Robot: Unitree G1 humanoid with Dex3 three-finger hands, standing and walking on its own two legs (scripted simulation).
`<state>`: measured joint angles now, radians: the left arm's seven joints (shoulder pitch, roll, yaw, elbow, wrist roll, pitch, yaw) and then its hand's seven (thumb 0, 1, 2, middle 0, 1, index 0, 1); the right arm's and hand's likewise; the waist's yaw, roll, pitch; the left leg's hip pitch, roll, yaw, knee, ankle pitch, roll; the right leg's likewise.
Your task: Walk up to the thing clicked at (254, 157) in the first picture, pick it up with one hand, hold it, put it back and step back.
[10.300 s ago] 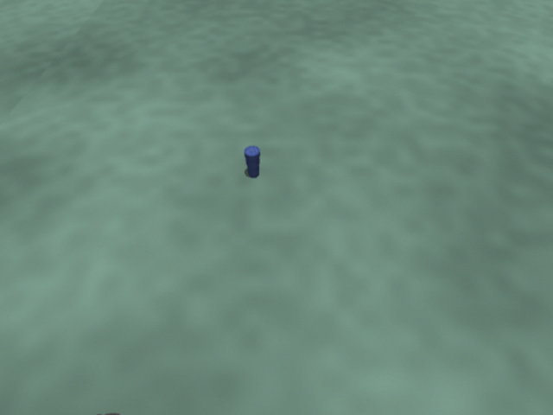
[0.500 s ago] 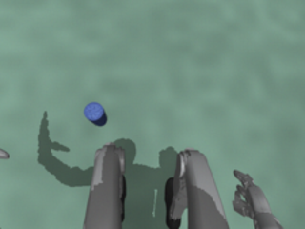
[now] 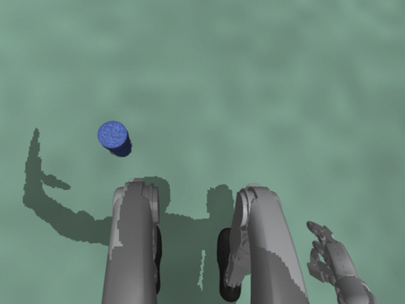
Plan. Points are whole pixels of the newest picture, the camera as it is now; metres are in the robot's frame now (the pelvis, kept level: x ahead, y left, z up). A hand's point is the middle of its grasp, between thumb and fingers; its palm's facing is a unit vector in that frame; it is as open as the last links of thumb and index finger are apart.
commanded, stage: go down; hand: left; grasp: from the side
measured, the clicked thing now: (118, 142) +0.45 +0.25 -0.34
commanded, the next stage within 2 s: approach in 0.70 s
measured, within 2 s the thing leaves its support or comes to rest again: neither
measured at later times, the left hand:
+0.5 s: hand out of the picture +0.36 +0.42 -0.03, palm faces +0.18 -0.98 -0.11, open 17.6 cm
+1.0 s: hand out of the picture +0.36 +0.43 -0.05, palm faces +0.21 -0.98 -0.05, open 17.7 cm
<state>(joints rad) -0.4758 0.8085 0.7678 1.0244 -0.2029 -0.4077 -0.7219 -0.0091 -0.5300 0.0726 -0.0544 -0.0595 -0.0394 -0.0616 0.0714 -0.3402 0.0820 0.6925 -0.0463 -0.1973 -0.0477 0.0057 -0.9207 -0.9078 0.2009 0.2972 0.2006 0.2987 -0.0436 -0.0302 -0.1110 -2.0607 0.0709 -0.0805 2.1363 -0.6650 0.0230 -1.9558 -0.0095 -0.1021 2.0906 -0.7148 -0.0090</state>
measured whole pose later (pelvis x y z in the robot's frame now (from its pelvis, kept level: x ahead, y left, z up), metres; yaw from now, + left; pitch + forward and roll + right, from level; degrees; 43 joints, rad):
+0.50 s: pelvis +0.00 +0.00 -0.03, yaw -1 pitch +32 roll -7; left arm -0.53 0.90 0.83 1.07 -0.23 -0.40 -0.78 -0.01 -0.57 0.08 -0.05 -0.05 -0.03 -0.06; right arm 0.08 -0.36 0.12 0.69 -0.05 -0.19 -0.05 0.01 -0.93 -0.91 0.20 0.30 0.20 0.30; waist -0.06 -0.04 -0.08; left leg -2.14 0.07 -0.11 2.23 -0.67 0.02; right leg -2.03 0.00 -0.12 2.18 -0.72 -0.02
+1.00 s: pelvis -0.01 +0.00 -0.05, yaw -3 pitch +30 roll -9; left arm -0.58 0.97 0.85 1.18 -0.30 -0.49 -0.80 -0.01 -0.60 0.05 -0.07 -0.06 -0.04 -0.08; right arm 0.05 -0.37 0.17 0.67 -0.07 -0.20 -0.04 0.00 -0.92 -0.91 0.20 0.30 0.20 0.30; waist -0.09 -0.07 -0.03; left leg -2.18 0.08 -0.13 2.31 -0.67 0.03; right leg -2.06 0.01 -0.14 2.23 -0.71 -0.01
